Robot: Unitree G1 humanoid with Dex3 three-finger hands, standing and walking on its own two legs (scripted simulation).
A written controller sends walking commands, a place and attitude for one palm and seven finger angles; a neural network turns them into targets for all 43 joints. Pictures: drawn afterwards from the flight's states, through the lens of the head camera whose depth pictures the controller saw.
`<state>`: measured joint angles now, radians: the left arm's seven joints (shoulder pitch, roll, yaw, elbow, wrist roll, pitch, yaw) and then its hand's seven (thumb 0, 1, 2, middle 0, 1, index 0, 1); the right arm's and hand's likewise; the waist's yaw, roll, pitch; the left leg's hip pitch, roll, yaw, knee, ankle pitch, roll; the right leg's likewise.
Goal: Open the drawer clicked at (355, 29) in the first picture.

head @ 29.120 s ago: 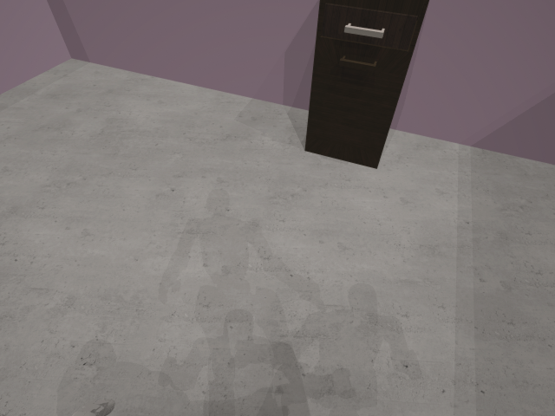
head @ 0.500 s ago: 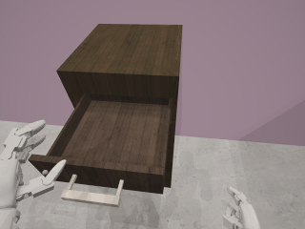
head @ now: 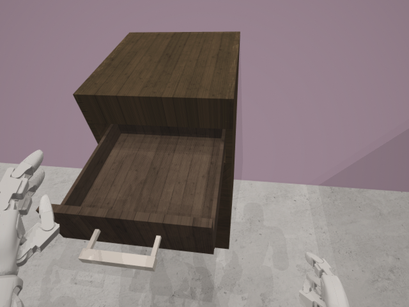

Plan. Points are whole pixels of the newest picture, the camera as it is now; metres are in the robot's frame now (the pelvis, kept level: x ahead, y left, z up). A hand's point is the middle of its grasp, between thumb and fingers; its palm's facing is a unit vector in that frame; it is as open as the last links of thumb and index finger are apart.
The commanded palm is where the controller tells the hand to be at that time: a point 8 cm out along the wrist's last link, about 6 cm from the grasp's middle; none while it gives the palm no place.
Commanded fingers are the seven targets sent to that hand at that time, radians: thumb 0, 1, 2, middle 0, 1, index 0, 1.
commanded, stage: step back with the hand held close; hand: left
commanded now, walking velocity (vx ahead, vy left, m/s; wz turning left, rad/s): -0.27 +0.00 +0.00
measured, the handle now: (122, 248) +0.24 +0.22 -0.04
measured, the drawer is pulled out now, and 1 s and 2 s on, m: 0.30 0.30 0.30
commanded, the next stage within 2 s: stop stepping back and stand still in 1.22 s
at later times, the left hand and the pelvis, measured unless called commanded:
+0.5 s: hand (28, 246) +0.15 +0.26 +0.16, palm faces +0.32 -0.80 -0.52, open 7.4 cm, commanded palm +0.09 +0.30 +0.17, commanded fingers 0.00 0.90 0.90 -0.20 -0.30 -0.20 -0.30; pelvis -0.04 +0.02 -0.01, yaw +0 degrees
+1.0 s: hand (0, 305) +0.08 +0.25 +0.17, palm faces +0.34 -0.80 -0.49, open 7.4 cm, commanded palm +0.02 +0.28 +0.17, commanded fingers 0.00 0.90 0.90 -0.20 -0.30 -0.20 -0.30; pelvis -0.11 +0.01 -0.01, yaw -1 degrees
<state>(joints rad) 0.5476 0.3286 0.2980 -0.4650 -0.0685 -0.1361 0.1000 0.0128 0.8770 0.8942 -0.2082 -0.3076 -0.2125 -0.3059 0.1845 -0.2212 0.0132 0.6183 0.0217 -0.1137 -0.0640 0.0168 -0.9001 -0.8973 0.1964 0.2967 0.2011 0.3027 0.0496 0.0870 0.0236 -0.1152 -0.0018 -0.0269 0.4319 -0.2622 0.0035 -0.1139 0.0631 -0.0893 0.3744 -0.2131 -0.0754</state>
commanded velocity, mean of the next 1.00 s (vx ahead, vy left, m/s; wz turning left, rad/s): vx -0.31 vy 0.00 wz -0.02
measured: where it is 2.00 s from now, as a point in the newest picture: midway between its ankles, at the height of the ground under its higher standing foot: outside the picture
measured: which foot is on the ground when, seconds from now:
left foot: down 0.00-1.00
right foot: down 0.00-0.80, up 0.82-1.00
